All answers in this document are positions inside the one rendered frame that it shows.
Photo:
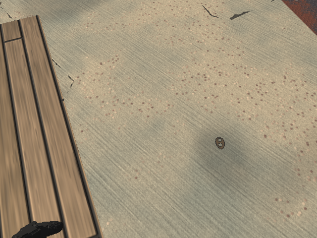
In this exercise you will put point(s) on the robot left hand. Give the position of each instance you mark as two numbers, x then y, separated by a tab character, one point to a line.
39	230

